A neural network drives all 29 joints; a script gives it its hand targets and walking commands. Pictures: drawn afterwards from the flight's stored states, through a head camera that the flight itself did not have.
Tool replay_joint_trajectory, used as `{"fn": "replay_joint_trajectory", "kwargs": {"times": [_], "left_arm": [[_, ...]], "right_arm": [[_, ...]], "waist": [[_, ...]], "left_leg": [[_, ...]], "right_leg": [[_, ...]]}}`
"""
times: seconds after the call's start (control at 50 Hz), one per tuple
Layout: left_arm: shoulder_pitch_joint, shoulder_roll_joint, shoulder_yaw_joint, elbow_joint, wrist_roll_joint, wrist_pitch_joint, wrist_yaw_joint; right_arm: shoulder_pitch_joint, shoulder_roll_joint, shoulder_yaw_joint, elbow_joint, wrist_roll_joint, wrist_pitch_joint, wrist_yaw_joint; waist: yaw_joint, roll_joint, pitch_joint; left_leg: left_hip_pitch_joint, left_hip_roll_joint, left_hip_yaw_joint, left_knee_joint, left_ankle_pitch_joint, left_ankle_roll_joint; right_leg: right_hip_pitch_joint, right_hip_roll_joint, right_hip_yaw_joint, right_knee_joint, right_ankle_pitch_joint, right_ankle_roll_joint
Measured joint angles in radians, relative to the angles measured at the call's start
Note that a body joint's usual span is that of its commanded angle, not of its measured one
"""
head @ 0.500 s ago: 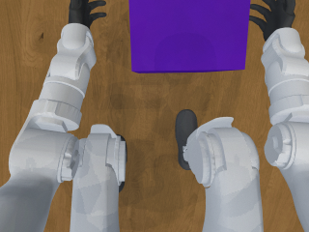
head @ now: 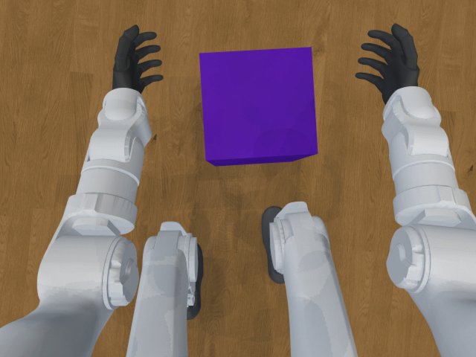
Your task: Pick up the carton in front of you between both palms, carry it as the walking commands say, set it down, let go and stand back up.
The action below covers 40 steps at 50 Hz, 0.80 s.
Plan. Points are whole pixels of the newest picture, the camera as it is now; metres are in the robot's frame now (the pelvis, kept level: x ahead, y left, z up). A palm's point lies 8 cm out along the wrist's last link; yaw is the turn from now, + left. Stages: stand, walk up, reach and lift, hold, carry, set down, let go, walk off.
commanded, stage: set down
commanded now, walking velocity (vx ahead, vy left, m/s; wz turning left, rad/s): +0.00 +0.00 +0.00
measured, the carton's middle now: (254, 117) +0.50 -0.11 -0.36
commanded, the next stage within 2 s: let go in 0.46 s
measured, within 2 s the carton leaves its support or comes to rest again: neither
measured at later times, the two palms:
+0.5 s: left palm (63, 40) +0.51 +0.09 +0.04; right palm out of the picture +0.46 -0.30 +0.03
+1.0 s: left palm out of the picture +0.39 +0.16 +0.16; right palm out of the picture +0.34 -0.29 +0.16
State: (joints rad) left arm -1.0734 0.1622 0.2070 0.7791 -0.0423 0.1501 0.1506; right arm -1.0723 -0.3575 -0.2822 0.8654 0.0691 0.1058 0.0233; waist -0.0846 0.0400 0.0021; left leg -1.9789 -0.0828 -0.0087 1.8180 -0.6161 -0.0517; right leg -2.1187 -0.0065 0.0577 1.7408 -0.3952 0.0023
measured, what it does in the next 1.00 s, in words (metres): rises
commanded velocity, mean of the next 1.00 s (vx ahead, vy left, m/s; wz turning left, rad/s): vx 0.00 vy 0.00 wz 0.00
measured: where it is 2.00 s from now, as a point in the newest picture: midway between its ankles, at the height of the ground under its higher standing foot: (233, 275)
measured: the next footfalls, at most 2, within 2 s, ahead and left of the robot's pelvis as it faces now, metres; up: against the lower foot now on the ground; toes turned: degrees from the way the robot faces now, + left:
none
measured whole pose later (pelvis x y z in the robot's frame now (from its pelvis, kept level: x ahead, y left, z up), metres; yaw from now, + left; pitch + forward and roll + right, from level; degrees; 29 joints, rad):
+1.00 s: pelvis +0.10 -0.02 +0.25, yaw -5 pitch +24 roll +1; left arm -0.17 0.12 0.13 0.55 0.06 0.02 0.01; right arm -0.14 -0.23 -0.14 0.54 -0.01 0.02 0.08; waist -0.03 0.01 -0.06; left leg -0.80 -0.01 -0.06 0.77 -0.39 -0.04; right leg -0.93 0.02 0.02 0.75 -0.24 -0.02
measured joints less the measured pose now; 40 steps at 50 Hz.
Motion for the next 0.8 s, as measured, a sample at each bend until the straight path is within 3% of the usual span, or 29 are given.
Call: {"fn": "replay_joint_trajectory", "kwargs": {"times": [0.18,0.56,0.68,0.8], "left_arm": [[0.091,-0.019,0.000,-0.091,0.014,0.028,-0.012],[0.231,-0.057,0.030,-0.086,0.088,-0.007,-0.058],[0.402,-0.080,0.004,-0.155,0.140,-0.011,-0.060],[0.626,-0.076,-0.033,-0.221,0.130,-0.044,-0.084]], "right_arm": [[0.082,0.013,-0.021,-0.075,-0.014,0.033,0.029],[0.209,0.063,-0.051,-0.070,-0.103,-0.001,0.071],[0.384,0.082,-0.008,-0.153,-0.146,-0.003,0.082],[0.613,0.098,0.044,-0.253,-0.138,-0.024,0.081]], "waist": [[0.009,-0.004,-0.065],[0.030,-0.010,-0.113],[0.041,-0.012,-0.098],[0.045,-0.017,-0.071]], "left_leg": [[0.113,0.011,-0.010,-0.167,0.032,0.004],[0.463,0.035,-0.023,-0.590,0.149,0.009],[0.628,0.044,-0.033,-0.729,0.181,0.007],[0.841,0.056,-0.043,-0.868,0.203,0.007]], "right_leg": [[0.121,0.003,-0.009,-0.162,0.018,-0.002],[0.482,0.011,-0.016,-0.570,0.109,-0.009],[0.648,0.014,-0.024,-0.700,0.130,-0.016],[0.859,0.019,-0.034,-0.825,0.140,-0.022]]}}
